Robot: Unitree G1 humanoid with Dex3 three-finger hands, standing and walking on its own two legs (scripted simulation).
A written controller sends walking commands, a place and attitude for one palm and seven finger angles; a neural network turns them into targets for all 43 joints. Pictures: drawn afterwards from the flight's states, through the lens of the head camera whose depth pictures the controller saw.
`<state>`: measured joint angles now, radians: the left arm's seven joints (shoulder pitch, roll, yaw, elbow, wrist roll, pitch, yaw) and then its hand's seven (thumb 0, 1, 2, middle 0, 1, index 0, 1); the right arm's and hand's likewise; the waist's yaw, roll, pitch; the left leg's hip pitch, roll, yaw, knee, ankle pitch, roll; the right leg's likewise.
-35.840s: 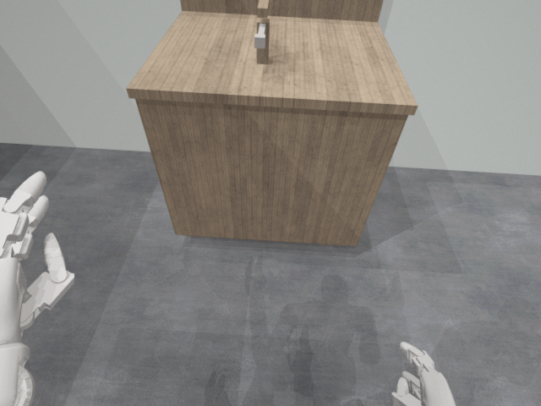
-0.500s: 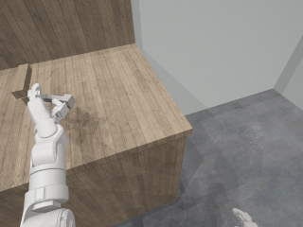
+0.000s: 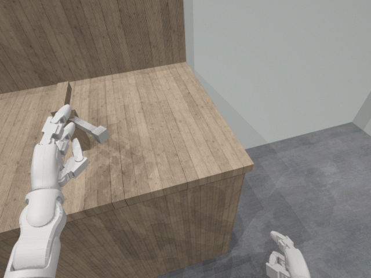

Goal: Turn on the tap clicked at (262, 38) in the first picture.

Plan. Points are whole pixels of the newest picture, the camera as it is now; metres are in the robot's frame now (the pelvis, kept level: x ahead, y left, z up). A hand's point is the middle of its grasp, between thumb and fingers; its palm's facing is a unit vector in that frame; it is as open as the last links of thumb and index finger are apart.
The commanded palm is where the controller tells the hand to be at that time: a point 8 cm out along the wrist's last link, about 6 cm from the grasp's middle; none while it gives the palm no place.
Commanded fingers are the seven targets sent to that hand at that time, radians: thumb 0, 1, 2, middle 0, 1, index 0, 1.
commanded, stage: draw the hand back beside the body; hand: left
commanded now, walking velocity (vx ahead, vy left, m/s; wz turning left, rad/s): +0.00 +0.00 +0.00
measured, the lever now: (100, 134) +0.39 +0.25 +0.12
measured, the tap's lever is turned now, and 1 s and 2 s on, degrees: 40 40 40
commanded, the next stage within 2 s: step back with the hand held close in 0.72 s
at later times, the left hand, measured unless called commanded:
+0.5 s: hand (48, 204) +0.19 +0.25 +0.15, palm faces +0.41 -0.84 -0.36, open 7.4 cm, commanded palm +0.15 +0.29 +0.17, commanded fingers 0.00 0.90 0.90 -0.20 -0.30 -0.20 -0.30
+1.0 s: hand (42, 199) +0.19 +0.26 +0.16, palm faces +0.42 -0.81 -0.40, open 7.4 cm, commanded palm +0.14 +0.29 +0.17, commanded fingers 0.00 0.90 0.90 -0.20 -0.30 -0.20 -0.30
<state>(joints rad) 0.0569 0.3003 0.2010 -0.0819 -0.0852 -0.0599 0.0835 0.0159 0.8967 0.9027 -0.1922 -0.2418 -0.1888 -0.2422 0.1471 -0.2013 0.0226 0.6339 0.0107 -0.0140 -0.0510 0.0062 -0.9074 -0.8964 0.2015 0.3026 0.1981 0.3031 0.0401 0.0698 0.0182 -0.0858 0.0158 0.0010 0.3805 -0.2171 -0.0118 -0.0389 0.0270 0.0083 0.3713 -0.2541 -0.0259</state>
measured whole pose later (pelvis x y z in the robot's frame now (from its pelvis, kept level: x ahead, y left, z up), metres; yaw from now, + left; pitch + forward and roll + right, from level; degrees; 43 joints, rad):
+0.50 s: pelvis +0.00 +0.01 +0.00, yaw +1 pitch -5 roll +0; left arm 0.44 0.32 0.26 -0.37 -0.07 -0.12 0.10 0.02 0.90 0.90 -0.21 -0.30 -0.21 -0.30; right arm 0.18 -0.23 -0.01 0.65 0.00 -0.07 -0.05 0.01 -0.91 -0.90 0.20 0.30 0.20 0.30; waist 0.06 0.07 0.03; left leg -0.09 0.01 -0.01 0.40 -0.22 0.00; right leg -0.02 0.02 -0.01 0.36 -0.25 -0.02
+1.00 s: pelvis -0.01 +0.01 +0.00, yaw +1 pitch -2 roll -1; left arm 0.41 0.34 0.32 -0.36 -0.07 -0.16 0.10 0.02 0.90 0.90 -0.21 -0.30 -0.21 -0.30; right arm 0.16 -0.23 0.00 0.61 0.00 -0.04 -0.06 0.01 -0.91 -0.90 0.20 0.30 0.20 0.30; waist 0.04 0.08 0.03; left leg -0.19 0.02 -0.02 0.46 -0.23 -0.01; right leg -0.11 0.03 -0.02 0.40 -0.25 -0.02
